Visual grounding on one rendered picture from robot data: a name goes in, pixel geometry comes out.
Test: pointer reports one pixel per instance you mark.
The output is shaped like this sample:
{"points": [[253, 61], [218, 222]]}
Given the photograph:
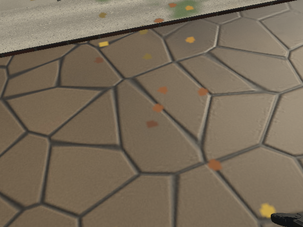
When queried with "robot right hand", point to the robot right hand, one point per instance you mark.
{"points": [[287, 219]]}

